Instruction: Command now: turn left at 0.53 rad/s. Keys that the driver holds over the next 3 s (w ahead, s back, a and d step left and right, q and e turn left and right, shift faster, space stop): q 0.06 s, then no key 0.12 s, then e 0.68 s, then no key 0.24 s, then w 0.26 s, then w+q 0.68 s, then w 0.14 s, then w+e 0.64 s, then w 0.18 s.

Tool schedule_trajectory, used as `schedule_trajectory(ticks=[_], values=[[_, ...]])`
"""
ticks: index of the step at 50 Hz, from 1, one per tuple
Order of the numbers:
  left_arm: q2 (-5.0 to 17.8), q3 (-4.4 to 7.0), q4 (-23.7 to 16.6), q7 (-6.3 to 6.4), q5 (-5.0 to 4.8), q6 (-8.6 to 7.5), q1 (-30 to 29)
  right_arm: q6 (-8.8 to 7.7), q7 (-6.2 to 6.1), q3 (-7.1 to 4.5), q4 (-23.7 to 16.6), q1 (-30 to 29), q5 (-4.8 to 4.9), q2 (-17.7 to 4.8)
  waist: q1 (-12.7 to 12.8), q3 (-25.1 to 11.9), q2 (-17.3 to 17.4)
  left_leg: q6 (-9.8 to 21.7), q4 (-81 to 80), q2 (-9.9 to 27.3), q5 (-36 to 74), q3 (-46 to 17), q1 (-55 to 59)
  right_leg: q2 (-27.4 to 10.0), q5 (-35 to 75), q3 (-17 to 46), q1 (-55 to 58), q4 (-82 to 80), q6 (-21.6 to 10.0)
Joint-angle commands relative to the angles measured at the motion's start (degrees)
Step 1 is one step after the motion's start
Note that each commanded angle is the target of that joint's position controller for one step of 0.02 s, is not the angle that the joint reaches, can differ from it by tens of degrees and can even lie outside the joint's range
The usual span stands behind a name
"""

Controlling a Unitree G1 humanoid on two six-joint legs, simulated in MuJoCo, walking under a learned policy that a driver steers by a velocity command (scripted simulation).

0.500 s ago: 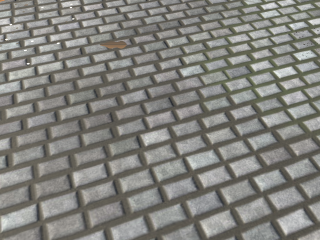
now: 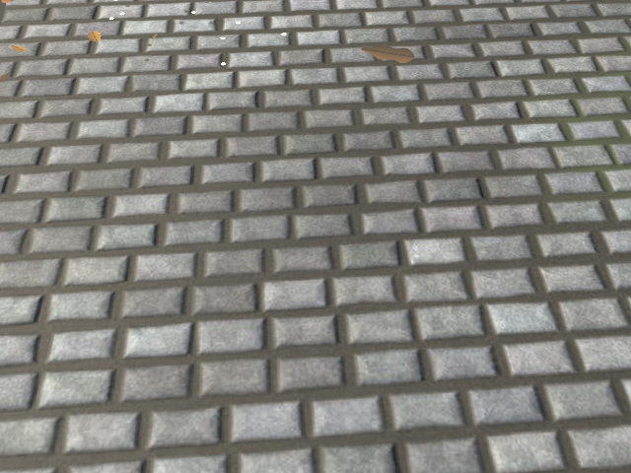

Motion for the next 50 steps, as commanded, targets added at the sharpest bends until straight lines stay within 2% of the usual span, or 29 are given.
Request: schedule_trajectory(ticks=[1, 3, 4, 5, 6, 7, 8, 9, 10, 12, 14, 16, 18, 20, 25, 27, 29, 30, 31, 32, 33, 34, 35, 36, 37, 40, 44, 48, 50], values=[[12.0, 3.21, -3.3, -0.16, -0.9, -0.33, -0.9, -0.37, 1.1, -0.98, -5.5, -1.5, 0.08, -4.5, 0.2, -8.1, -9.9, 1.1, -9.9, -0.8, 3.6, 3.6, 4.4, -13.6, 27.1, 6.8, 6.2, -3.1, -11.0], [11.1, 2.97, -2.9, -0.68, -1.83, -0.51, -1.1, 0.05, 0.97, -1.85, -4.3, 3.2, -0.24, -5.2, -2.2, -8.6, -8.4, 3.8, -20.8, -3.2, 12.0, 5.4, 13.2, -12.3, 21.0, 3.7, 2.4, 2.9, -7.3], [8.7, 2.34, -1.4, -1.28, -1.05, -0.82, 2.9, 0.04, 0.12, -2.93, -3.8, 6.2, -0.38, -7.9, -2.4, -9.8, -1.8, 6.2, -25.7, -1.6, 22.7, -0.1, 22.5, -9.2, 13.5, -0.1, -4.3, 11.6, -3.2], [4.0, 0.6, -3.9, -1.84, 2.31, -1.02, 2.3, -0.2, -1.23, -4.37, -5.0, 8.5, -1.13, -15.4, -1.5, -11.2, 16.9, 13.8, -25.8, 15.7, 49.8, -23.4, 33.4, -1.8, -20.1, -3.5, -22.1, 31.4, 2.8], [5.7, 0.9, -5.8, -1.48, 1.03, -1.24, -2.7, -1.69, -0.47, -3.33, -5.9, 9.2, -3.23, -14.2, -5.3, -16.3, 13.1, 25.1, -28.2, 23.1, 50.9, -31.9, 28.0, 2.3, -26.9, 6.7, -25.5, 41.7, 3.6], [8.0, 1.57, -5.9, -1.1, -0.78, -0.83, -4.9, -2.97, -0.06, -2.74, -5.8, 7.6, -3.41, -12.2, -5.3, -13.5, 7.9, 24.3, -29.8, 20.2, 43.7, -27.1, 25.2, 0.9, -23.1, 9.0, -26.1, 45.0, 3.1], [8.1, 1.73, -5.5, -0.67, -1.01, -0.42, -4.6, -3.71, -0.32, -2.17, -5.3, 5.0, -2.65, -10.0, -3.6, -10.1, 7.0, 20.7, -30.1, 16.6, 36.6, -22.0, 22.4, -0.1, -18.2, 9.2, -26.4, 43.6, 2.3], [8.2, 1.96, -4.1, -0.02, -0.37, -0.03, -3.7, -3.8, -0.77, -1.55, -5.3, 2.6, -1.92, -8.0, -2.6, -9.1, 4.6, 17.8, -30.3, 14.0, 31.0, -19.4, 20.7, -1.0, -14.2, 9.8, -25.5, 41.6, 2.2], [8.3, 2.09, -3.4, 0.23, -0.02, 0.38, -2.1, -3.73, -1.12, -0.75, -5.2, 0.5, -1.6, -6.3, -1.1, -8.6, 5.1, 16.5, -30.9, 12.5, 30.7, -16.5, 17.8, -1.2, -10.8, 9.7, -22.4, 40.2, 2.5], [6.5, 1.69, -1.5, -0.17, -0.27, 0.62, 1.5, -4.13, -1.66, 0.82, -4.4, -0.5, -2.55, -2.4, 0.4, -10.2, 6.2, 15.9, -31.9, 10.4, 30.8, -11.7, 15.3, -0.9, -5.4, 9.4, -16.0, 37.6, 2.9], [4.4, 0.75, -0.6, -0.64, -0.53, 0.61, 1.7, -4.54, -1.96, 1.48, -2.9, -0.5, -3.09, -0.7, 0.1, -9.5, 6.4, 15.1, -32.9, 9.0, 26.6, -8.2, 14.8, -1.5, -3.3, 9.4, -12.2, 28.0, 3.3], [3.9, 0.01, -1.3, -1.0, -0.5, 0.59, -1.2, -4.52, -2.25, 1.13, -1.6, -0.1, -3.32, -2.3, -1.6, -7.7, 6.9, 15.3, -34.0, 9.4, 21.3, -8.0, 14.5, -1.6, -3.7, 8.9, -9.2, 20.2, 3.4], [6.2, 0.36, -2.4, -1.18, -0.87, 0.65, -2.6, -4.03, -2.47, 0.16, -0.9, 0.6, -3.11, -5.6, -2.8, -5.8, 7.1, 16.6, -34.3, 11.4, 17.8, -10.0, 15.1, -0.7, -6.6, 7.6, -9.5, 17.9, 3.3], [7.3, 0.62, -3.0, -1.21, -1.25, 0.69, -2.8, -3.42, -2.7, -0.51, -0.6, 1.2, -2.5, -7.2, -3.3, -4.3, 6.5, 17.7, -34.2, 13.6, 17.3, -12.2, 16.7, -0.4, -9.0, 7.2, -11.8, 18.0, 2.9], [5.6, 0.47, -3.4, -1.91, -1.36, 0.7, -1.2, -2.33, -3.5, -1.1, -0.8, 0.4, -2.0, -7.0, -2.6, -6.0, 5.0, 18.5, -31.0, 16.7, 31.8, -11.4, 21.8, -0.2, -11.9, 6.0, -12.9, 18.6, 1.8], [5.1, 0.45, -3.3, -2.63, -1.48, 0.83, 0.1, -1.8, -3.64, -1.37, -1.1, -0.7, -1.72, -7.0, -1.5, -7.6, 5.4, 17.5, -28.8, 16.3, 37.0, -8.5, 22.4, 0.7, -9.8, 4.3, -9.9, 14.8, 0.9], [4.9, 0.59, -2.5, -3.41, -1.5, 0.94, 3.0, -1.1, -3.77, -1.64, -1.3, -2.0, -0.85, -7.2, 0.5, -8.6, 6.0, 14.7, -25.0, 14.6, 36.1, -4.7, 21.0, 2.5, -1.7, 2.1, -4.1, 4.8, -1.0], [6.3, 0.99, -2.5, -3.51, -1.09, 0.94, 3.9, -0.94, -3.71, -1.76, -0.6, -0.4, -0.26, -6.8, 1.0, -8.1, 4.3, 11.0, -21.3, 12.1, 29.4, -1.9, 18.3, 2.4, 7.0, 4.2, -0.2, -2.6, -3.1], [11.6, 2.37, -3.1, -2.85, -0.76, 0.9, 4.7, -1.16, -3.4, -1.42, -1.0, 0.8, -1.45, -4.5, -0.7, -8.6, -6.7, 5.2, -9.0, 6.7, 16.6, 4.4, 8.0, -6.1, 21.9, 17.7, 7.4, -6.5, -7.2], [16.5, 3.28, -4.4, -2.62, -0.16, 0.53, 4.7, -1.75, -3.37, -0.77, -4.3, -4.0, -3.37, -2.6, 0.1, -6.4, -17.5, 0.3, 2.4, -3.6, -11.8, 5.5, -7.9, -18.6, 39.6, 35.4, 11.0, -6.8, -18.3], [14.4, 2.76, -5.0, -2.89, 1.42, -0.69, 6.1, -2.17, -3.4, -1.15, -5.1, -6.8, -2.87, -3.9, 2.9, -9.7, -11.3, 0.1, 13.2, -3.6, -16.9, -2.7, -9.9, -19.8, 37.9, 36.4, 10.5, -7.6, -23.0], [13.1, 2.43, -5.1, -2.87, 1.16, -1.68, 3.3, -2.15, -3.1, -1.72, -4.4, -5.3, -1.61, -5.2, 0.6, -8.4, -7.7, 0.6, 16.6, -2.0, -12.1, -4.7, -11.4, -16.3, 35.2, 30.9, 10.5, -7.1, -20.3], [12.2, 2.42, -5.6, -2.6, 0.1, -1.99, 0.2, -2.1, -3.16, -2.07, -3.1, -3.4, -1.37, -5.6, -1.0, -7.4, -5.2, 0.6, 16.1, -1.2, -7.1, -5.0, -12.2, -12.7, 32.0, 26.7, 10.2, -6.4, -16.7], [10.7, 1.94, -6.1, -2.31, -0.89, -1.96, -1.4, -2.03, -3.4, -2.31, -2.5, -2.9, -1.78, -6.3, -1.4, -7.0, -4.7, 0.3, 14.8, -0.5, -3.9, -5.4, -12.6, -11.4, 31.7, 25.3, 10.2, -6.2, -14.8], [10.0, 1.53, -6.4, -1.95, -1.2, -1.74, -1.5, -2.08, -3.4, -2.33, -2.3, -2.4, -2.01, -6.0, -1.8, -7.6, -5.0, -0.4, 15.1, -0.9, -1.2, -5.2, -10.6, -10.0, 33.8, 24.0, 9.2, -6.1, -14.4], [10.3, 1.64, -6.9, -1.45, -0.9, -1.0, 0.1, -2.48, -3.23, -1.93, -2.6, -1.7, -1.39, -4.4, -1.4, -8.7, -5.9, -1.7, 10.6, -2.1, 2.7, -4.6, -8.7, -8.0, 33.8, 23.0, 10.0, -6.0, -14.5], [11.5, 2.1, -7.6, -1.03, -0.92, -0.06, 0.3, -2.89, -3.09, -1.49, -3.2, -2.9, -1.3, -3.8, -0.3, -8.1, -7.8, -2.8, -0.3, -2.3, 4.1, -4.8, -5.8, -7.2, 27.4, 24.6, 9.2, -5.3, -14.1], [11.1, 1.66, -8.1, -1.56, -0.21, 0.5, -1.0, -3.2, -2.41, -1.36, -3.0, -1.9, -0.92, -4.4, 0.5, -7.8, -9.8, -2.2, -6.7, -2.3, 3.3, -3.6, 2.2, -7.0, 25.1, 25.7, 3.6, -4.2, -13.9], [10.6, 1.28, -8.1, -1.84, -0.2, 0.72, -1.6, -3.52, -2.05, -1.31, -3.1, -1.4, -0.8, -4.6, 0.7, -7.6, -10.2, -1.4, -10.2, -2.3, 2.7, -3.1, 4.7, -7.1, 25.8, 27.2, 3.1, -2.9, -13.8]])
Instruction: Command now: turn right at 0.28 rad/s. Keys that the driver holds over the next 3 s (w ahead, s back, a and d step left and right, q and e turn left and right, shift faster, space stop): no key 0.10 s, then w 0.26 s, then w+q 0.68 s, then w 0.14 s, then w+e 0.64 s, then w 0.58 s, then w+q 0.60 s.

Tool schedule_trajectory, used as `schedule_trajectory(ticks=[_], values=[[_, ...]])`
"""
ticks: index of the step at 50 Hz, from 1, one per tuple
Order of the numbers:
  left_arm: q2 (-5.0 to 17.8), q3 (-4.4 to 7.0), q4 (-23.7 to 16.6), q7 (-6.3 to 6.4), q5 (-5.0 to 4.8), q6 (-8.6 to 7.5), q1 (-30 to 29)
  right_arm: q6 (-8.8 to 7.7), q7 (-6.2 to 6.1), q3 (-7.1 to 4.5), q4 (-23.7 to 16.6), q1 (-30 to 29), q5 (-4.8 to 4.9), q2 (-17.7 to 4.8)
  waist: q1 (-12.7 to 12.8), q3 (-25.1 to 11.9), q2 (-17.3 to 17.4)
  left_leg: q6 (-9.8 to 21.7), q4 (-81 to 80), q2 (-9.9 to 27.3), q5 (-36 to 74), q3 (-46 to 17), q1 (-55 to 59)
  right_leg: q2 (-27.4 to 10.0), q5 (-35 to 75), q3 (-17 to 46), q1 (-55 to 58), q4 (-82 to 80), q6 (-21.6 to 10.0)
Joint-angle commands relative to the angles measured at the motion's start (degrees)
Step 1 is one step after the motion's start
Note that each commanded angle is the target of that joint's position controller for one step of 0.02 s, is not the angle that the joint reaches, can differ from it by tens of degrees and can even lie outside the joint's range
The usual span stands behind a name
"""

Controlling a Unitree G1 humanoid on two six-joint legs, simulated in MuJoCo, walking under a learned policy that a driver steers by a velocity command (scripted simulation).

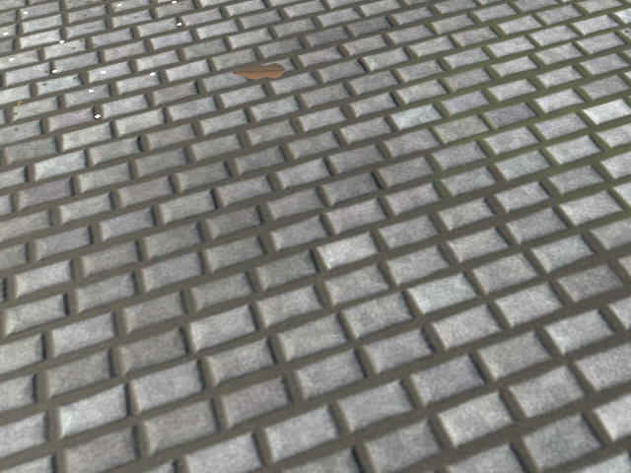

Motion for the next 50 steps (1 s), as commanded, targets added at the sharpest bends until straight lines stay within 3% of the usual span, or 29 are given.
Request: schedule_trajectory(ticks=[1, 3, 4, 5, 6, 7, 9, 10, 13, 16, 18, 21, 22, 23, 24, 25, 26, 27, 30, 35, 38, 41, 43, 45, 46, 47, 48, 49, 50], values=[[8.8, 1.94, -3.1, -0.1, 0.0, -0.15, -0.5, -1.4, 0.52, -0.96, -4.3, -1.5, 0.19, -5.0, 1.1, -6.4, -10.7, 1.1, -6.0, -0.3, 0.3, 1.6, 2.8, -14.2, 24.2, 13.1, 5.2, -2.9, -10.1], [7.3, 1.16, -3.0, 0.1, -0.65, -0.01, -2.2, -2.14, 1.1, -0.77, -3.4, 1.6, -0.13, -4.1, -1.6, -6.3, -9.5, 2.8, -20.3, -0.3, 11.8, 2.4, 10.3, -11.9, 19.8, 13.1, 3.1, -0.9, -7.2], [5.8, 0.6, -2.6, 0.16, -0.03, -0.35, -0.4, -2.48, 1.07, -0.85, -3.5, 2.3, -1.02, -5.4, -1.2, -6.9, -6.9, 4.2, -22.9, 3.2, 20.1, -1.2, 15.8, -9.8, 13.3, 12.3, 0.3, 0.2, -4.3], [3.4, -0.19, -2.6, 0.05, 1.7, -0.85, 2.5, -2.56, 0.78, -1.33, -4.3, 3.3, -2.14, -9.5, 1.0, -9.4, 3.8, 7.9, -22.4, 13.2, 35.2, -10.7, 21.2, -4.1, 0.1, 6.4, -3.5, 8.7, -0.6], [3.2, -0.13, -2.9, 0.07, 1.1, -1.14, 3.9, -2.52, 0.97, -0.54, -3.1, 2.6, -2.78, -8.3, 2.9, -9.1, 11.5, 17.1, -23.3, 19.0, 32.3, -17.9, 18.0, -0.1, -16.3, 0.9, -6.7, 10.8, 2.2], [6.0, 0.36, -2.8, 0.31, 0.94, -1.18, 1.8, -2.87, 1.18, 0.02, -3.3, 2.1, -2.08, -6.0, 0.7, -7.9, 10.6, 20.1, -26.7, 19.5, 16.2, -20.3, 15.9, -2.2, -19.2, -1.2, -7.7, 15.5, 4.1], [8.1, 1.53, -3.3, 0.23, -0.3, -1.33, -3.0, -3.01, 0.84, -1.18, -1.5, 7.2, -0.73, -9.8, -3.4, -3.5, 9.7, 19.0, -31.9, 17.5, -10.6, -22.8, 18.6, -2.3, -18.8, -3.8, -17.7, 26.1, 4.9], [8.2, 1.83, -3.5, 0.09, -0.45, -1.42, -3.3, -3.24, 0.51, -1.13, -1.0, 7.5, -0.13, -10.0, -3.4, -0.8, 9.6, 18.4, -33.0, 17.7, -14.1, -23.5, 18.9, -3.7, -16.6, -3.1, -21.8, 28.9, 4.9], [4.5, 0.95, -3.0, -0.9, -0.78, -3.21, -3.5, -3.34, -0.31, -0.53, -0.8, 8.5, 0.36, -7.6, -3.7, -0.1, 8.2, 16.4, -34.4, 14.0, -9.7, -16.8, 19.9, -5.0, -10.6, -6.2, -22.0, 24.2, 4.3], [1.4, -0.1, -3.0, -1.78, -0.69, -5.02, -4.7, -3.41, -0.18, -0.68, -1.0, 8.6, 0.42, -8.0, -4.1, -1.8, 8.8, 16.1, -33.7, 11.5, -1.9, -10.5, 16.5, -4.4, -7.5, -9.2, -13.2, 13.5, 3.6], [2.1, 0.01, -2.6, -2.23, -0.98, -5.5, -3.9, -3.3, 0.39, -0.97, -1.0, 9.4, 0.79, -9.2, -3.8, -2.0, 9.0, 16.8, -32.9, 12.0, -0.9, -9.7, 13.8, -3.5, -5.8, -10.6, -7.7, 7.7, 3.0], [3.5, 0.93, -0.1, -2.05, -1.18, -5.78, 3.2, -2.74, 1.11, -0.32, -1.0, 9.5, 1.36, -8.1, 0.7, -2.4, 6.5, 15.2, -28.2, 10.8, -2.1, -10.3, 4.5, -1.9, 3.1, -11.7, 7.9, -3.1, 1.6], [4.6, 1.52, 1.1, -1.52, -1.41, -5.75, 8.2, -3.02, 1.32, 0.57, -1.3, 8.8, 0.94, -5.5, 3.3, -4.0, 5.6, 13.0, -23.8, 8.8, -3.3, -9.3, -0.7, -4.2, 2.8, -9.2, 16.0, -3.7, 0.9], [7.8, 2.38, 1.8, -0.68, -0.8, -5.77, 15.6, -3.59, 1.79, 2.17, -2.8, 6.2, 0.1, -0.3, 6.9, -6.7, -2.5, 8.8, -7.9, 3.2, -6.0, -4.2, -8.7, -14.8, -4.2, 3.4, 24.5, -8.1, -1.8], [15.3, 4.26, 2.5, -1.11, 0.6, -5.84, 19.1, -4.69, 1.19, 2.28, -6.3, 5.2, 1.19, 0.3, 6.8, -6.6, -16.1, 7.1, 7.9, -1.4, -12.4, 0.8, -20.6, -27.2, -20.8, 24.6, 24.7, -15.7, -9.4], [11.1, 3.25, 2.3, -1.43, 0.82, -6.67, 17.0, -5.18, 0.85, 0.75, -5.8, 5.8, 2.27, -5.2, 5.9, -3.4, -11.3, 7.7, 18.1, 1.8, -11.8, -4.4, -23.6, -28.3, -27.5, 27.7, 20.3, -17.3, -12.1], [6.9, 2.0, 1.9, -1.48, 0.26, -7.31, 13.8, -5.18, 1.2, 0.06, -5.0, 7.1, 2.62, -6.7, 3.8, 0.2, -11.1, 8.5, 21.0, 2.9, -6.0, -5.8, -26.3, -25.3, -26.0, 22.1, 19.4, -17.5, -10.3], [5.2, 1.51, 1.5, -1.55, 0.12, -7.68, 11.2, -4.94, 1.41, -0.08, -3.7, 8.3, 2.2, -6.3, 2.5, 1.0, -10.1, 8.5, 21.9, 3.8, -1.4, -5.4, -26.0, -22.6, -19.4, 15.8, 18.2, -18.1, -8.5], [3.5, 1.16, 1.6, -1.43, 0.74, -7.99, 8.6, -4.31, 2.17, 0.17, -3.1, 7.4, 1.28, -3.7, 1.3, 2.0, -7.2, 7.1, 20.7, 5.2, 8.7, -4.3, -23.5, -18.2, 3.1, 1.2, 14.4, -19.2, -5.7], [4.6, 1.62, 2.8, -0.85, 0.79, -7.93, 9.2, -3.77, 2.96, 1.15, -6.3, 2.3, 0.84, -0.9, 1.9, 2.7, -5.0, 4.3, 8.8, 5.1, 19.0, -1.1, -21.3, -16.5, 15.7, -10.6, 11.6, -20.6, -6.2], [6.1, 2.01, 3.9, -0.35, 0.31, -7.47, 11.1, -3.99, 4.19, 2.09, -9.1, -3.9, 0.61, 0.7, 3.9, 4.5, -4.1, 5.1, -0.6, 4.8, 23.2, 3.6, -17.8, -17.1, 17.7, -15.0, 10.9, -21.2, -5.8], [7.2, 2.38, 5.4, -0.26, -0.55, -6.54, 13.0, -4.11, 5.45, 2.13, -11.4, -7.3, 0.93, 0.3, 3.9, 5.0, -3.7, 7.7, -5.8, 3.8, 20.3, 6.0, -17.1, -18.9, 25.7, -17.4, 16.2, -18.2, -5.2], [9.0, 2.8, 5.3, 0.07, -0.66, -5.72, 12.5, -3.95, 5.88, 1.25, -12.3, -6.3, 0.95, -1.6, 1.6, 1.7, -5.6, 10.2, -6.8, 0.6, 15.7, 8.8, -12.1, -19.5, 45.8, -19.1, 19.6, -11.8, -4.2], [10.7, 3.25, 4.8, 0.6, -0.68, -4.65, 11.9, -3.35, 5.6, -0.83, -10.8, 2.9, 1.14, -5.5, -4.2, -5.4, -7.7, 13.2, -6.7, -3.6, 11.0, 10.8, 0.3, -19.2, 61.8, -20.1, 20.2, 2.7, -3.0], [10.7, 3.1, 4.3, 0.81, -1.03, -4.51, 10.9, -2.98, 4.79, -2.57, -8.7, 11.9, 1.26, -8.5, -9.3, -10.1, -6.3, 15.5, -10.2, -5.1, 13.9, 9.8, 14.9, -17.4, 58.6, -21.2, 13.5, 15.0, -1.5], [7.5, 1.9, 3.0, 0.8, 0.19, -5.13, 12.6, -2.04, 3.34, -3.83, -7.1, 18.9, 1.25, -12.2, -10.9, -15.0, 1.3, 18.3, -10.4, 2.9, 13.2, -3.6, 32.7, -14.2, 28.3, -20.1, -2.2, 32.9, 0.7], [0.5, -0.5, -0.4, -0.17, 0.63, -6.94, 17.5, -2.68, 3.11, -4.15, -9.1, 15.2, 1.13, -17.1, -3.5, -23.0, 14.7, 31.2, -18.4, 18.5, 2.7, -39.7, 49.2, -1.2, -18.7, -12.3, -25.1, 55.3, 4.0], [6.7, 0.6, -1.6, -1.13, -1.15, -9.27, 10.5, -3.19, 3.27, -2.83, -9.6, 16.7, 0.51, -12.0, -8.5, -26.1, 6.5, 29.8, -25.9, 19.3, -3.6, -44.5, 48.3, -2.9, -16.8, -0.8, -30.6, 58.1, 2.9], [7.5, 0.75, -3.5, -1.46, -2.94, -10.0, 5.6, -3.85, 3.3, -2.1, -8.7, 14.9, 0.14, -9.4, -7.8, -16.7, 4.1, 26.7, -26.9, 17.4, -1.3, -35.6, 40.8, -5.3, -12.1, -1.6, -33.1, 55.2, 1.9]])
Over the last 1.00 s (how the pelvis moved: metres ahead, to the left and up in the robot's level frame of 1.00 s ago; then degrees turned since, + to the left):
0.00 0.01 0.00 -15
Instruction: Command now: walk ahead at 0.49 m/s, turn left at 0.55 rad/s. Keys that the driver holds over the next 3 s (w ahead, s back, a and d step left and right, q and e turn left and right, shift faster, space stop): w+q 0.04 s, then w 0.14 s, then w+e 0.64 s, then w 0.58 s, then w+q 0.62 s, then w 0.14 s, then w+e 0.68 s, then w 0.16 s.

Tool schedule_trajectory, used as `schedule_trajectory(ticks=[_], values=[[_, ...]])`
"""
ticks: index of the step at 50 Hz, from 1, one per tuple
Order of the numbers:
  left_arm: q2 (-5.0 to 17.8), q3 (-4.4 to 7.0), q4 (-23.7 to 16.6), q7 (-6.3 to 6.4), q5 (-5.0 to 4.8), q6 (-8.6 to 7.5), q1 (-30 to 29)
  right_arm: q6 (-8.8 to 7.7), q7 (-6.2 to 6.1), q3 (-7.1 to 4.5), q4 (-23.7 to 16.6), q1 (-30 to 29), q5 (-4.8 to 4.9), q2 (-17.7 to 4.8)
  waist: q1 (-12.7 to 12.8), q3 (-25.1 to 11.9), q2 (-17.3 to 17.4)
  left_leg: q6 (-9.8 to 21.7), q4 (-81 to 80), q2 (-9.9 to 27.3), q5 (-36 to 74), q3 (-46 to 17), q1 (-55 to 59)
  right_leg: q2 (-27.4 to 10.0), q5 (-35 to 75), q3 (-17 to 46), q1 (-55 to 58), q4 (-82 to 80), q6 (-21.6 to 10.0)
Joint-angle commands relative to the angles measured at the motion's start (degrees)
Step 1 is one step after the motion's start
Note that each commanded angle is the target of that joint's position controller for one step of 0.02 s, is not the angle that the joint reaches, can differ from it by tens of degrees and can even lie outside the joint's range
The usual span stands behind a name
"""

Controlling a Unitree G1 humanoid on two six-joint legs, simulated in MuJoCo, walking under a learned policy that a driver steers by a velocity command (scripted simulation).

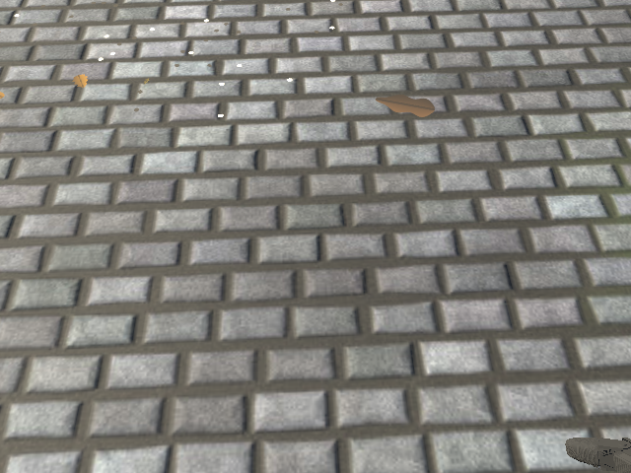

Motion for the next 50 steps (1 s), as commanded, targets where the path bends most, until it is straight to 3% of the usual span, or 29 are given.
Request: schedule_trajectory(ticks=[1, 2, 3, 4, 7, 9, 12, 15, 18, 20, 21, 22, 23, 24, 25, 26, 27, 28, 29, 30, 33, 37, 40, 43, 45, 47, 48, 49, 50], values=[[7.8, 0.93, -10.1, -0.48, -1.05, -4.33, -5.8, -1.28, -0.63, -2.81, -0.5, 12.1, -0.36, -8.8, -5.3, -11.5, -1.6, 12.4, -21.2, 18.9, -4.5, -35.2, 35.7, -1.8, 5.0, 8.4, -34.7, 11.6, -1.6], [8.0, 1.26, -9.5, -0.06, 0.58, -3.98, -5.6, -1.55, -0.75, -2.3, -1.1, 8.6, -0.47, -6.9, -3.0, -9.1, -1.8, 11.1, -21.5, 16.4, 1.7, -30.0, 28.6, -3.6, 6.9, 8.3, -30.9, 6.7, -1.1], [8.2, 1.48, -8.8, -0.2, 1.01, -3.16, -3.7, -1.63, -1.03, -1.89, -1.8, 6.4, -1.26, -6.1, -1.1, -7.7, 0.0, 10.8, -22.8, 15.1, 6.5, -26.5, 23.1, -4.8, 8.7, 8.2, -27.2, 5.2, -0.6], [7.9, 1.48, -8.3, -0.27, 1.36, -2.37, -2.4, -1.77, -1.2, -1.83, -1.8, 5.4, -1.38, -5.8, -0.1, -7.3, 0.9, 11.0, -24.0, 14.5, 9.7, -24.8, 19.8, -5.3, 9.6, 7.5, -25.3, 3.4, 0.2], [5.6, 0.74, -8.6, -0.1, 2.15, -0.99, -3.8, -2.5, -1.75, -1.8, 0.8, 7.4, -0.98, -6.7, -0.4, -5.5, 1.2, 10.7, -25.7, 13.1, 17.9, -18.0, 14.0, -5.5, 14.6, 5.1, -24.6, -3.6, 2.7], [4.5, 0.21, -9.8, -0.04, 2.13, -0.96, -8.2, -2.46, -2.25, -1.71, 2.1, 8.9, -0.98, -7.0, -2.0, -4.3, 1.9, 9.0, -25.9, 11.2, 18.0, -14.7, 13.8, -5.4, 22.5, 4.6, -25.6, -11.4, 3.2], [3.1, -0.48, -10.2, -0.82, 1.19, -1.54, -13.7, -2.34, -2.43, -1.38, 3.6, 10.7, -0.81, -7.3, -5.2, -3.6, 2.8, 6.0, -25.8, 9.9, 12.5, -10.7, 15.6, -3.7, 34.9, 3.1, -23.4, -24.4, 2.2], [3.5, -0.55, -11.5, -1.87, 0.07, -1.97, -18.2, -2.4, -2.2, -1.37, 5.6, 13.9, -0.83, -8.5, -7.8, -2.1, 3.0, 5.8, -25.8, 13.5, 9.0, -11.8, 21.3, -2.8, 37.0, 2.9, -25.1, -29.9, 0.5], [3.9, -0.45, -13.3, -3.2, -0.04, -2.14, -21.0, -1.7, -2.35, -1.55, 7.4, 15.9, -0.93, -9.0, -8.3, -1.0, 2.8, 5.1, -23.0, 17.1, 14.4, -11.9, 30.8, -1.7, 29.8, 3.2, -30.7, -32.7, -2.3], [4.3, -0.25, -13.8, -3.94, -0.07, -2.05, -19.8, -1.08, -2.73, -1.79, 7.9, 15.6, -0.86, -9.5, -6.8, -1.9, 3.4, 3.8, -19.8, 18.2, 23.3, -10.6, 34.6, -0.1, 23.7, 2.8, -29.5, -33.7, -4.3], [5.2, 0.22, -13.4, -4.01, 0.0, -1.87, -17.0, -0.85, -2.93, -1.91, 7.6, 14.5, -0.99, -10.0, -5.0, -3.9, 4.2, 2.8, -16.5, 17.8, 33.2, -9.2, 35.1, 1.6, 21.2, 1.6, -25.1, -33.9, -5.4], [6.8, 1.15, -12.2, -3.83, 0.18, -1.66, -11.8, -0.5, -3.14, -1.96, 7.3, 13.3, -1.14, -10.4, -2.0, -7.8, 4.3, 1.8, -9.8, 16.4, 44.2, -7.3, 34.8, 3.9, 20.6, -0.4, -17.5, -34.2, -6.7], [9.1, 2.44, -10.5, -3.46, 0.33, -1.5, -3.9, -0.18, -3.52, -1.61, 6.7, 12.3, -1.28, -9.8, 2.3, -12.7, 3.0, 0.0, 0.8, 14.0, 48.0, -4.2, 30.8, 4.8, 24.6, -0.4, -5.4, -35.8, -8.7], [13.2, 3.49, -9.5, -2.87, 0.48, -1.06, 4.9, -0.51, -4.02, -0.51, 5.0, 13.2, -2.75, -7.4, 4.9, -19.9, -3.6, -2.2, 18.4, 11.0, 30.7, -1.8, 18.4, -5.1, 29.4, 13.6, 11.5, -34.6, -12.6], [16.0, 4.04, -9.1, -3.33, 0.35, -1.27, 5.4, -1.98, -3.05, 1.15, 4.0, 20.4, -2.76, -1.9, -0.1, -24.7, -18.2, -6.3, 36.4, -0.9, -18.4, -4.0, -6.0, -16.5, 18.6, 43.7, 29.9, -41.0, -23.0], [9.7, 2.75, -9.5, -3.13, -0.31, -0.94, 6.5, -3.44, -2.18, 0.52, 4.2, 16.0, -1.53, -7.2, 3.6, -24.4, -11.1, -5.9, 40.6, 1.9, -20.2, -11.1, -13.1, -15.6, 9.3, 46.6, 32.1, -45.3, -21.1], [8.5, 2.36, -10.1, -2.68, 0.17, -0.62, 3.3, -4.4, -1.59, 0.08, 2.2, 9.9, 0.2, -8.7, 4.1, -16.0, -7.4, -5.5, 40.0, 4.4, -15.3, -10.4, -16.6, -14.1, 11.4, 38.6, 25.7, -46.4, -19.0], [8.7, 2.38, -10.8, -2.48, 0.61, -0.33, 0.5, -5.02, -1.66, 0.47, 1.4, 6.9, -0.34, -7.8, 2.7, -11.6, -1.0, -5.4, 36.5, 6.4, -11.8, -9.5, -15.6, -12.0, 17.1, 33.5, 18.2, -47.2, -17.9], [8.1, 2.12, -11.4, -2.41, 0.74, -0.13, -1.8, -5.19, -1.86, 0.21, 1.0, 5.7, -1.53, -7.6, 1.0, -8.2, 1.6, -6.0, 31.9, 7.8, -9.6, -8.9, -13.8, -10.1, 23.9, 29.7, 11.9, -48.2, -17.5], [7.6, 1.84, -12.0, -2.19, 1.25, -0.12, -3.0, -4.9, -1.93, 0.03, 0.8, 6.6, -2.0, -7.4, -0.9, -7.8, 0.0, -6.6, 29.6, 8.7, -8.3, -9.1, -10.5, -8.8, 28.5, 27.5, 7.8, -49.4, -17.6], [7.7, 1.92, -11.6, -1.57, 0.59, -0.15, -4.1, -3.5, -2.44, 0.38, 1.3, 8.5, -2.51, -5.8, -2.8, -6.7, -2.7, -9.7, 22.5, 9.1, -7.3, -7.4, -7.9, -6.7, 34.4, 22.8, 1.3, -51.3, -18.2], [9.8, 2.67, -10.0, -0.28, 0.03, 0.56, -2.1, -3.19, -2.69, 1.32, -0.4, 0.4, -2.48, -3.4, -0.4, -4.8, -3.9, -11.8, 5.9, 6.8, 6.8, -6.1, -4.3, -2.4, 32.0, 17.4, -4.6, -51.3, -15.1], [10.1, 2.9, -8.6, 0.12, -0.29, 1.33, 0.7, -3.79, -2.12, 1.36, -1.3, -5.0, -1.72, -3.2, 1.9, -5.1, -5.0, -11.6, -2.9, 4.2, 14.6, -6.0, 0.6, -1.9, 27.5, 18.7, -5.1, -49.8, -13.0], [9.1, 2.7, -7.5, 0.28, -0.47, 1.82, 2.2, -4.45, -1.53, 0.63, -1.6, -6.2, -1.21, -4.8, 2.1, -5.4, -5.9, -10.1, -7.7, 4.3, 13.5, -7.7, 1.5, -4.3, 23.7, 22.7, 0.5, -46.3, -12.1], [8.7, 2.68, -6.9, 0.33, -0.12, 2.02, 2.1, -4.94, -1.31, 0.03, -1.3, -4.9, -1.18, -5.8, 1.2, -5.1, -7.3, -8.1, -9.1, 4.8, 9.8, -7.5, 3.2, -6.2, 25.2, 24.8, 3.5, -43.8, -11.4], [7.1, 2.15, -7.0, 0.04, 0.25, 2.18, 1.2, -5.4, -1.74, -1.2, 0.3, 2.0, -1.65, -7.4, -2.6, -8.1, -7.4, -4.9, -12.6, 4.8, 8.1, -5.8, 13.8, -3.4, 33.2, 23.2, 3.4, -36.5, -9.4], [4.6, 1.1, -7.9, -0.17, 0.89, 2.0, 0.7, -5.6, -2.13, -1.99, 1.0, 9.8, -2.42, -9.7, -6.2, -15.2, -4.2, -1.1, -10.6, 11.8, 7.9, -12.3, 26.8, -0.6, 29.8, 20.0, -1.5, -23.7, -7.6], [1.5, 0.02, -8.2, -0.15, -0.14, 1.39, 8.3, -4.86, -2.16, -3.56, 3.1, 16.9, -2.8, -14.8, -5.2, -23.1, 10.4, 8.5, -12.0, 23.2, -0.8, -34.5, 47.0, 7.7, 12.3, 12.3, -20.5, -4.2, -2.9], [4.0, 0.13, -7.9, -0.02, -0.62, 0.93, 8.9, -4.45, -1.43, -3.11, 4.5, 19.2, -0.99, -11.7, -5.8, -21.7, 15.1, 10.4, -19.1, 27.0, -14.5, -48.7, 47.9, 7.3, -6.0, 12.7, -30.7, 4.6, -2.1]])
Over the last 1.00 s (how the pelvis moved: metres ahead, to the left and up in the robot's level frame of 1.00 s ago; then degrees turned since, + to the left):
0.31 0.05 -0.03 16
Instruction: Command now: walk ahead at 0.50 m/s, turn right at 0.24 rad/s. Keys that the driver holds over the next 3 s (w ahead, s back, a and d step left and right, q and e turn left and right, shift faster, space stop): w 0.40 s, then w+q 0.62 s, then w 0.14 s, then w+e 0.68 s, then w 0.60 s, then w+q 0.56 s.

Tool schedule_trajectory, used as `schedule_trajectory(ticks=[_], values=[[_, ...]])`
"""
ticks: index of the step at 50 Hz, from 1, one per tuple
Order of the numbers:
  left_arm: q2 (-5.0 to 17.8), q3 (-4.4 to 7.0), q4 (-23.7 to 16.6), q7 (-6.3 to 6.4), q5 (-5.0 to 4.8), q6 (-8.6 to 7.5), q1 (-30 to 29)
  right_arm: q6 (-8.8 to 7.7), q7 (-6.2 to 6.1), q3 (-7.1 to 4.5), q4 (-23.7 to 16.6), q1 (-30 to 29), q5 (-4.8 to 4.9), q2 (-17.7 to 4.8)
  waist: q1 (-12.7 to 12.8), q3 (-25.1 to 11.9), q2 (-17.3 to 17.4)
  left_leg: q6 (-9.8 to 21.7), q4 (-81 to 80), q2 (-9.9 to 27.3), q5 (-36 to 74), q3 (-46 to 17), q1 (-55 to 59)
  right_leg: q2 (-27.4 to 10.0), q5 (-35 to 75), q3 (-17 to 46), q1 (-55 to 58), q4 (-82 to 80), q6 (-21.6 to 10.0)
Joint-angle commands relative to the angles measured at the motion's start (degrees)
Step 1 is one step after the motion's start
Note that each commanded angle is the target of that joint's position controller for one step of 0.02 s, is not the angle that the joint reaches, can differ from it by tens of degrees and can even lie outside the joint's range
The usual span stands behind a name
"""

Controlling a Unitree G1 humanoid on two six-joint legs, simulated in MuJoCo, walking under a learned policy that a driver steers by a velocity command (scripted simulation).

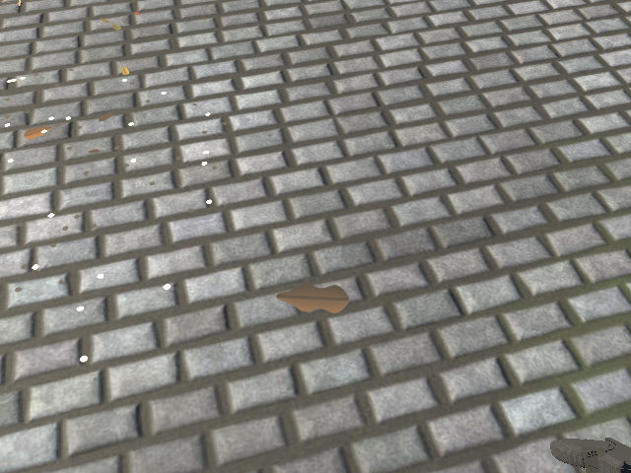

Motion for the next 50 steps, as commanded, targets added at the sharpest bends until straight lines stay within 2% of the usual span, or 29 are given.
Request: schedule_trajectory(ticks=[1, 2, 3, 4, 7, 9, 12, 14, 17, 20, 21, 22, 23, 24, 25, 26, 27, 28, 30, 32, 34, 37, 40, 43, 45, 47, 48, 49, 50], values=[[7.1, 0.73, -4.9, -0.1, -0.97, -1.76, 1.1, 0.31, -0.02, -3.7, 1.2, 17.0, 1.51, -9.4, -8.2, -8.6, 10.0, 14.1, -13.4, 23.5, -22.9, -39.2, 37.5, -3.4, -2.0, -0.4, -35.1, 28.7, 1.1], [7.3, 0.73, -5.9, -0.1, -0.45, -1.72, -3.7, 0.71, -0.12, -3.1, 0.6, 13.8, 0.95, -8.0, -7.6, -3.7, 5.8, 12.3, -14.2, 21.2, -19.2, -31.8, 30.5, -5.6, 2.2, -3.0, -34.6, 28.1, 1.0], [6.6, 0.69, -6.8, -0.26, 0.43, -1.94, -6.7, 0.96, -0.09, -2.58, 0.8, 11.8, 0.51, -6.8, -6.7, 0.1, 4.4, 12.1, -15.9, 18.9, -13.6, -26.8, 24.5, -7.2, 5.2, -4.3, -34.2, 24.9, 1.0], [5.9, 0.8, -6.9, -0.47, 0.82, -2.04, -7.0, 0.89, -0.16, -2.13, 0.9, 10.7, 0.05, -5.8, -5.2, 0.9, 5.6, 11.6, -17.1, 17.0, -8.6, -23.2, 21.0, -9.2, 7.7, -4.8, -31.9, 21.9, 1.1], [3.0, 0.11, -6.4, -0.86, 0.81, -1.91, -5.9, 0.59, -0.25, -2.13, 1.9, 10.8, 0.48, -6.1, -3.8, 0.2, 7.6, 12.2, -19.7, 14.6, 1.1, -16.5, 17.3, -10.4, 10.7, -7.3, -28.6, 16.4, 2.1], [1.9, -0.47, -7.6, -0.83, 1.21, -2.1, -9.2, 0.61, -0.51, -2.58, 2.9, 11.7, 0.87, -7.9, -4.5, 0.9, 6.3, 12.8, -21.0, 14.6, 6.0, -13.4, 17.1, -11.0, 14.6, -8.3, -29.6, 10.0, 3.0], [0.6, -1.12, -8.6, -1.21, 1.16, -2.71, -14.6, 1.16, -0.74, -2.72, 4.4, 13.4, 1.33, -9.1, -6.4, 1.4, 5.5, 11.4, -21.3, 13.0, 9.4, -8.6, 17.3, -10.5, 24.0, -9.6, -27.5, -1.0, 3.4], [0.4, -1.27, -9.3, -1.64, 0.76, -3.05, -18.2, 1.55, -0.8, -2.67, 5.6, 15.5, 1.68, -9.7, -7.8, 1.8, 5.3, 10.6, -20.9, 12.5, 9.8, -6.6, 17.5, -9.3, 28.8, -10.6, -24.8, -6.8, 3.5], [0.8, -1.11, -10.8, -2.42, 0.16, -3.43, -22.8, 2.33, -0.81, -2.59, 7.4, 18.7, 1.93, -10.1, -9.1, 2.8, 5.4, 10.0, -19.4, 14.4, 10.1, -7.2, 21.0, -8.2, 29.6, -11.0, -24.0, -11.3, 2.7], [2.0, -0.6, -11.8, -3.17, 0.09, -3.77, -23.6, 3.37, -1.16, -2.87, 8.6, 19.6, 1.99, -11.0, -7.8, 2.7, 6.1, 8.6, -16.0, 16.6, 15.0, -8.1, 26.1, -7.2, 24.3, -11.1, -22.5, -14.8, 0.5], [3.0, -0.12, -11.4, -3.13, 0.28, -3.92, -21.6, 3.67, -1.29, -2.98, 8.7, 19.3, 2.03, -11.4, -6.2, 1.5, 6.4, 7.9, -12.9, 16.3, 21.0, -8.2, 26.2, -6.3, 22.8, -11.7, -17.9, -16.2, -0.4], [4.6, 0.9, -9.9, -2.82, 0.53, -4.01, -15.7, 3.9, -1.39, -2.87, 8.6, 18.4, 2.12, -11.5, -2.5, -1.9, 5.9, 6.8, -6.4, 14.4, 28.6, -6.7, 24.7, -5.0, 23.7, -12.7, -8.7, -18.7, -1.9], [7.6, 2.21, -7.9, -2.22, 1.08, -3.96, -7.0, 3.76, -1.42, -2.22, 7.9, 17.9, 1.6, -10.1, 1.7, -8.3, 4.8, 5.1, 4.4, 11.6, 27.0, -4.9, 18.4, -8.0, 25.7, -10.4, 5.9, -17.3, -4.1], [13.0, 3.55, -7.1, -1.52, 2.41, -3.62, 1.8, 2.9, -1.24, -0.55, 5.6, 20.1, 0.62, -5.1, 3.6, -18.2, -4.8, 1.4, 25.4, 4.9, 7.6, -1.2, -1.5, -22.8, 25.5, 7.8, 28.9, -15.3, -10.3], [12.0, 3.35, -6.0, -1.71, 1.84, -2.93, 4.1, 2.0, -1.17, 0.21, 6.3, 24.3, 1.24, -3.1, 2.7, -24.1, -14.1, 0.1, 37.3, 0.6, -26.5, -4.7, -12.9, -30.2, 16.3, 25.4, 34.4, -21.9, -14.5], [7.5, 2.11, -5.7, -1.56, 1.38, -2.74, 2.5, 1.88, -1.05, -1.58, 6.1, 19.5, 2.85, -9.0, 3.7, -16.0, -7.8, 0.2, 42.3, 3.6, -24.2, -7.2, -17.7, -27.8, 10.2, 21.2, 28.2, -24.2, -12.1], [6.1, 1.52, -5.7, -1.5, 0.95, -2.74, -1.4, 1.92, -1.02, -1.95, 4.8, 15.5, 3.24, -9.6, 2.3, -8.7, -6.0, 0.2, 41.4, 5.8, -18.9, -5.4, -18.8, -25.8, 11.7, 13.3, 20.0, -26.2, -10.4], [4.6, 1.04, -5.5, -1.66, 1.19, -2.9, -5.0, 2.2, -1.19, -2.0, 4.6, 13.6, 2.57, -8.8, 0.6, -4.7, -3.8, -0.2, 39.2, 7.7, -14.8, -4.5, -17.0, -23.3, 14.4, 8.1, 12.9, -28.6, -9.5], [2.8, 0.75, -5.0, -1.97, 1.85, -3.85, -9.2, 3.7, -1.32, -2.19, 5.3, 15.3, 2.24, -6.6, -2.9, -1.2, -5.6, -0.9, 36.5, 9.9, -9.6, -4.7, -11.2, -20.3, 19.0, 0.4, 3.5, -33.3, -8.7], [2.6, 1.07, -3.9, -2.01, 1.89, -4.85, -10.5, 4.92, -1.45, -2.04, 5.5, 15.9, 2.3, -4.5, -4.3, 0.3, -4.6, -1.8, 35.8, 10.1, -6.9, -4.6, -10.3, -19.9, 24.4, -4.7, 0.0, -35.9, -9.2], [3.5, 1.55, -2.6, -1.74, 2.14, -5.33, -10.4, 5.4, -1.64, -2.2, 4.4, 13.6, 1.98, -4.2, -4.5, 1.6, -3.2, -2.3, 32.5, 10.3, -2.6, -5.6, -12.9, -19.9, 28.4, -8.7, 0.0, -36.9, -9.3], [4.7, 1.99, -1.0, -1.07, 2.09, -5.08, -9.6, 4.93, -0.79, -1.94, 3.0, 9.5, 1.79, -3.3, -3.4, 2.5, -2.0, -2.2, 22.3, 10.0, 6.6, -4.7, -13.5, -18.7, 31.4, -14.6, 2.0, -37.3, -8.3], [6.6, 2.55, 0.4, -0.48, 1.57, -4.46, -7.5, 4.57, 0.48, -1.31, 0.7, 3.0, 1.67, -2.2, -0.9, 4.3, -0.7, -1.3, 13.5, 9.4, 11.3, -1.2, -12.3, -19.3, 31.6, -18.4, 3.9, -37.8, -7.6], [7.9, 3.15, 2.1, -0.29, 0.66, -3.35, -4.8, 4.69, 1.41, -1.24, -2.0, -1.6, 1.78, -2.5, 0.6, 5.8, -0.2, 0.4, 8.6, 9.1, 8.8, 0.4, -14.4, -21.2, 32.8, -20.1, 10.1, -36.1, -6.8], [8.8, 3.53, 2.8, -0.2, 0.04, -2.41, -4.3, 4.82, 1.96, -1.52, -3.6, -3.0, 1.73, -3.2, 0.3, 5.6, -0.7, 1.9, 6.8, 8.0, 4.1, 2.2, -14.2, -22.2, 38.7, -21.2, 14.1, -32.9, -5.9], [10.5, 4.0, 2.8, 0.14, -0.32, -1.57, -5.1, 5.16, 2.17, -2.46, -4.2, -0.8, 1.63, -4.9, -2.1, 2.4, -2.7, 4.1, 6.5, 4.5, -1.9, 5.7, -8.0, -22.1, 57.0, -22.9, 15.9, -25.4, -4.5], [11.1, 4.13, 2.6, 0.34, -0.46, -1.05, -5.7, 5.37, 2.08, -3.5, -3.4, 4.1, 1.7, -6.6, -5.1, -0.8, -3.3, 5.5, 6.2, 2.0, -4.0, 7.3, -1.2, -21.3, 64.9, -23.9, 15.4, -17.6, -3.7], [10.6, 3.8, 2.3, 0.54, -0.66, -0.72, -6.5, 5.53, 1.53, -5.25, -1.3, 12.9, 1.89, -9.4, -10.1, -5.5, -2.1, 7.6, 2.7, -0.7, -1.2, 7.8, 11.8, -19.1, 64.9, -25.6, 10.7, -5.7, -1.9], [8.1, 2.68, 1.3, 0.71, 0.68, -1.11, -5.3, 6.15, 0.3, -7.27, 0.7, 21.9, 2.12, -14.5, -13.3, -10.9, 4.4, 11.0, 1.2, 5.4, 0.0, -3.8, 29.5, -16.4, 46.7, -25.7, -3.6, 12.1, 0.9]])
Over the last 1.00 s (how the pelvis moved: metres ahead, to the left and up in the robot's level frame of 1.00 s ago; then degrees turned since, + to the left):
0.59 -0.03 0.01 -15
